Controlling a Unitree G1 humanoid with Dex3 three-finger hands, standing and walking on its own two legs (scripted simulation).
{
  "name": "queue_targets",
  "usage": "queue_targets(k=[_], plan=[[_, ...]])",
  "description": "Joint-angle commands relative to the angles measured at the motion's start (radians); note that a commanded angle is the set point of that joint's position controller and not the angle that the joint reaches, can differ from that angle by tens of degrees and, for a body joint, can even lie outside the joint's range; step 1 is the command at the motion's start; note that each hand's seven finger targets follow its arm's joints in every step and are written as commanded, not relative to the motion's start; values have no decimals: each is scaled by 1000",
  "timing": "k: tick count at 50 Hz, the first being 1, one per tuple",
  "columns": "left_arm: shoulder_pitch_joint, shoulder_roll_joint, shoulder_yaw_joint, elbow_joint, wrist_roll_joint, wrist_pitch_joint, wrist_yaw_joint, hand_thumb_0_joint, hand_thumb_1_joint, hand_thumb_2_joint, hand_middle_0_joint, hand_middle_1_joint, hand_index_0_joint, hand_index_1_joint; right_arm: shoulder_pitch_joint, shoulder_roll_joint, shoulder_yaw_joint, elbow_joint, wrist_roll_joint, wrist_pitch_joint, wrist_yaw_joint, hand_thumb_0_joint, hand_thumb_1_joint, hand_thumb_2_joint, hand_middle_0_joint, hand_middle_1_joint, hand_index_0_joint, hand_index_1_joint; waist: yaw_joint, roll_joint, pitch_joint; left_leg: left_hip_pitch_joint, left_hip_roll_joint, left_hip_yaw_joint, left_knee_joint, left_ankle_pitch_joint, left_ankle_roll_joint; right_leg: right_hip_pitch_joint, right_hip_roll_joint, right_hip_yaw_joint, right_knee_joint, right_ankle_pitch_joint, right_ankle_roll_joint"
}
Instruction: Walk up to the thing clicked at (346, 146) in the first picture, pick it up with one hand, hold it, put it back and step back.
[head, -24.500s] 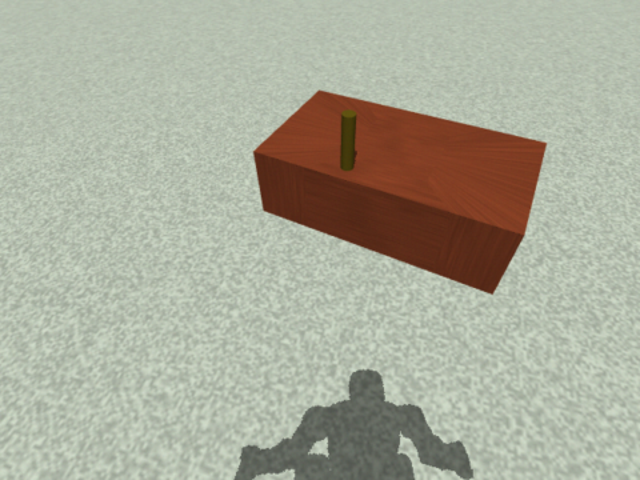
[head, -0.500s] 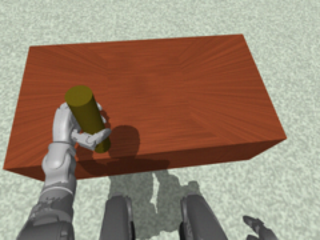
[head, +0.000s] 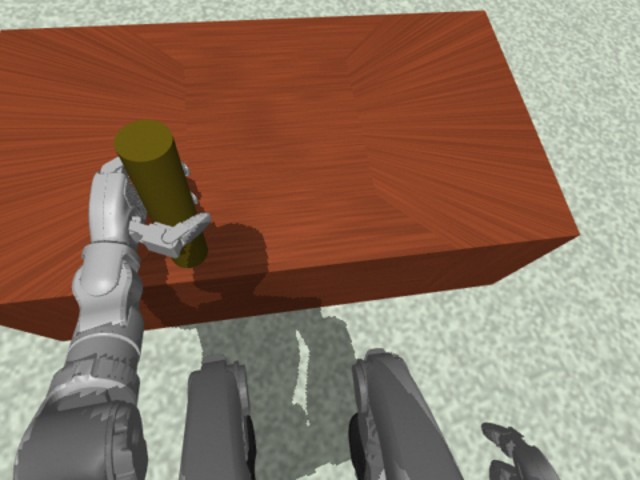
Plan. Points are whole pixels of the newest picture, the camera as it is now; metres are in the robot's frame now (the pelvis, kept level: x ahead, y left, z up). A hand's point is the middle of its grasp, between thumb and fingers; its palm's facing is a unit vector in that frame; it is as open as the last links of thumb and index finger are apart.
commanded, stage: lower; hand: left
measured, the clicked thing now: (171, 208) +0.45 +0.16 -0.01
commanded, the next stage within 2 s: loosen in 0.68 s
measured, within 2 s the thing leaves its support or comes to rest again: neither
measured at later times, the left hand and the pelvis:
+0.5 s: hand (186, 222) +0.47 +0.16 -0.08, palm faces -0.02 -1.00 -0.03, open 8.5 cm; pelvis -0.01 +0.00 -0.07, yaw -1 degrees
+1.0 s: hand (185, 224) +0.47 +0.17 -0.10, palm faces -0.02 -1.00 -0.03, open 8.9 cm; pelvis -0.03 +0.00 -0.11, yaw -1 degrees
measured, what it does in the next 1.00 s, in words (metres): lowers itself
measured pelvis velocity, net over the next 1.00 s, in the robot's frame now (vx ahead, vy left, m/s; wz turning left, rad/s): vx -0.03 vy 0.00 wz -0.02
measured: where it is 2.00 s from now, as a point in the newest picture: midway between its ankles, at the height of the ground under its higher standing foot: outside the picture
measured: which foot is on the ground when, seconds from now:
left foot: down 0.00-1.00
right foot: down 0.00-1.00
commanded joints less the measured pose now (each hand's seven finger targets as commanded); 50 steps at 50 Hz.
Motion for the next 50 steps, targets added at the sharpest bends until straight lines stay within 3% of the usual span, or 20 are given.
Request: queue_targets(k=[1, 6, 10, 12, 13, 14, 16, 17, 18, 21, 23, 26, 30, 32, 38, 39, 43, 44, 47, 50], plan=[[-423, 210, 58, -266, -34, -92, 16, 0, 279, 1253, -1353, -1399, -1346, -1412, 120, -170, -53, -59, -1, -19, -8, 0, -909, -906, 200, 300, 200, 300, -9, 95, -668, 509, -33, 21, -141, 188, 64, 233, 22, 5, -241, 279, -41], [-385, 168, 46, -165, -35, -92, -11, 0, 220, 1212, -1364, -1368, -1340, -1396, 119, -174, -50, -48, -2, -19, -5, 0, -915, -908, 200, 299, 199, 299, -31, 68, -564, 420, -30, 16, -89, 161, 67, 126, 26, -11, -181, 257, -44], [-396, 219, 88, -182, -34, -112, -18, 0, 237, 1198, -1350, -1352, -1330, -1376, 122, -178, -49, -58, -9, -17, 2, 0, -911, -906, 200, 299, 199, 299, -6, 83, -627, 399, -31, 27, -44, 187, 70, 128, 28, 2, -149, 271, -40], [-449, 220, 78, -210, -28, -122, -17, 0, 230, 1202, -1368, -1371, -1349, -1394, 121, -173, -47, -63, -15, -17, 3, 0, -914, -906, 200, 299, 199, 299, -22, 93, -651, 369, -30, 29, -26, 162, 69, 130, 28, 9, -141, 255, -38], [-421, 251, 113, -194, -28, -122, -14, 0, 238, 1211, -1360, -1368, -1338, -1394, 124, -176, -47, -61, -15, -15, 4, 0, -911, -907, 200, 299, 199, 299, -4, 87, -665, 361, -30, 31, -15, 179, 71, 146, 28, 8, -130, 270, -36], [-455, 236, 89, -211, -26, -124, -14, 0, 243, 1205, -1357, -1360, -1335, -1386, 125, -176, -45, -57, -16, -14, 4, 0, -914, -907, 200, 299, 199, 299, -20, 89, -675, 362, -28, 28, -4, 184, 71, 136, 30, 4, -118, 277, -37], [-479, 248, 102, -243, -24, -129, -15, 0, 249, 1225, -1359, -1372, -1334, -1401, 129, -184, -49, -55, -19, -13, 6, 0, -919, -910, 200, 299, 200, 299, -15, 128, -719, 413, -26, 21, 5, 202, 66, 89, 31, -16, -77, 281, -44], [-475, 247, 95, -234, -24, -125, -12, 0, 253, 1214, -1362, -1364, -1335, -1394, 117, -180, -49, -58, -19, -11, 5, 0, -918, -910, 200, 299, 199, 299, -6, 134, -697, 394, -26, 27, 1, 168, 64, 77, 34, -10, -86, 248, -45], [-498, 239, 83, -253, -23, -128, -10, 0, 253, 1230, -1357, -1370, -1330, -1401, 119, -179, -47, -51, -20, -10, 4, 0, -917, -910, 200, 299, 199, 299, -19, 145, -678, 384, -23, 25, 3, 141, 61, 61, 32, -12, -79, 226, -46], [-515, 266, 101, -274, -24, -125, 6, 0, 246, 1230, -1355, -1366, -1327, -1399, 115, -182, -48, -52, -21, -7, 0, 0, -912, -909, 200, 299, 199, 299, -14, 141, -702, 348, -25, 29, 16, 98, 59, 69, 31, -6, -73, 189, -46], [-496, 233, 74, -248, -22, -114, 6, 0, 246, 1216, -1336, -1344, -1307, -1377, 120, -186, -46, -40, -20, -5, 0, 0, -913, -909, 200, 299, 199, 299, -28, 137, -700, 364, -23, 22, 35, 131, 60, 40, 32, -19, -46, 220, -46], [-490, 230, 77, -238, -24, -105, 6, 0, 256, 1226, -1341, -1357, -1316, -1387, 131, -189, -47, -36, -19, -3, -2, 0, -913, -909, 200, 299, 199, 299, -32, 123, -705, 340, -25, 22, 70, 165, 66, 33, 33, -23, -23, 255, -43], [-477, 244, 86, -216, -16, -99, 14, 0, 265, 1212, -1332, -1336, -1305, -1367, 118, -182, -40, -39, -20, 4, -2, 0, -907, -907, 200, 299, 199, 299, -20, 108, -663, 280, -26, 31, 83, 129, 66, 28, 33, -18, -18, 221, -41], [-472, 212, 71, -168, -14, -92, 12, 0, 273, 1212, -1346, -1350, -1324, -1376, 119, -183, -40, -39, -20, 4, -2, 0, -908, -905, 200, 299, 199, 299, -42, 78, -637, 240, -26, 29, 103, 116, 70, 10, 33, -22, -11, 219, -40], [-479, 213, 64, -92, 1, -84, 11, 0, 258, 1182, -1347, -1328, -1333, -1347, 106, -192, -37, -47, -19, 11, -2, 0, -893, -898, 200, 299, 199, 299, -46, 81, -535, 183, -26, 23, 103, -2, 59, -103, 37, -46, 30, 110, -52], [-491, 207, 57, -78, 6, -83, 5, 0, 230, 1102, -1377, -1306, -1381, -1303, 115, -194, -37, -49, -20, 11, -3, 0, -914, -898, 200, 299, 200, 299, -55, 79, -525, 172, -28, 21, 107, -9, 58, -109, 35, -51, 37, 111, -51], [-519, 229, 62, -81, 4, -72, 2, 0, 52, 782, -1135, -986, -1152, -983, 107, -200, -37, -65, -18, 16, -8, 0, -906, -890, 201, 300, 200, 300, -42, 68, -547, 160, -31, 32, 107, -47, 57, -98, 32, -37, 21, 67, -49], [-515, 220, 45, -63, 4, -64, -2, 0, -28, 702, -1055, -906, -1072, -903, 98, -198, -37, -72, -18, 19, -11, 0, -913, -896, 201, 300, 200, 300, -47, 69, -530, 141, -32, 37, 106, -71, 57, -100, 32, -29, 7, 39, -48], [-546, 243, 57, -88, 1, -55, 0, 0, -230, 462, -856, -666, -848, -663, 104, -205, -38, -74, -16, 19, -16, 0, -908, -894, 201, 300, 200, 300, -41, 72, -549, 149, -33, 33, 107, -78, 55, -104, 29, -33, 16, 32, -49], [-561, 255, 60, -134, -8, -45, -3, 0, -323, 329, -765, -540, -750, -543, 110, -207, -39, -78, -15, 21, -18, 0, -908, -894, 201, 300, 200, 300, -29, 95, -612, 179, -35, 36, 111, -48, 54, -72, 28, -30, 23, 58, -48]])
